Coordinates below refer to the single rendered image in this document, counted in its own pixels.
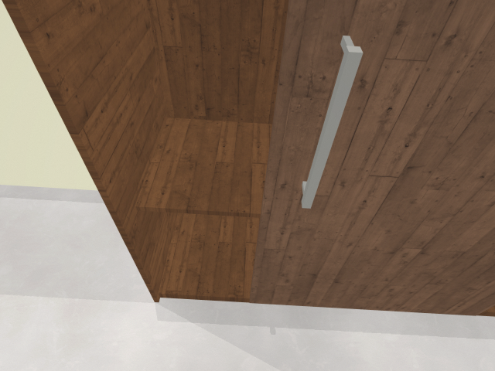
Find handle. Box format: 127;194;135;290
302;36;363;209

